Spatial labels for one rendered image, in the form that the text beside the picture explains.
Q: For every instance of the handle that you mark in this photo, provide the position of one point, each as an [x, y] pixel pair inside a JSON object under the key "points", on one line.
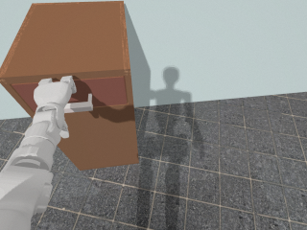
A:
{"points": [[79, 107]]}

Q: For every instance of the left robot hand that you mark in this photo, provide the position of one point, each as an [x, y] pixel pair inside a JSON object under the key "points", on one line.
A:
{"points": [[58, 92]]}

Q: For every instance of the left robot forearm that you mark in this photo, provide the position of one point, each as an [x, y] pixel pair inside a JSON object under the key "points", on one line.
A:
{"points": [[39, 144]]}

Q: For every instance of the cabinet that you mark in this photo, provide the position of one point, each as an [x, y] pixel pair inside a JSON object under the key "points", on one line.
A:
{"points": [[85, 40]]}

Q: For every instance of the drawer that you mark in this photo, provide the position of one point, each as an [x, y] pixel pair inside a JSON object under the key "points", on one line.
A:
{"points": [[105, 91]]}

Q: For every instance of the left robot upper arm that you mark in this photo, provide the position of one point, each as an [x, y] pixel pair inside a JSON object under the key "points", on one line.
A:
{"points": [[24, 192]]}

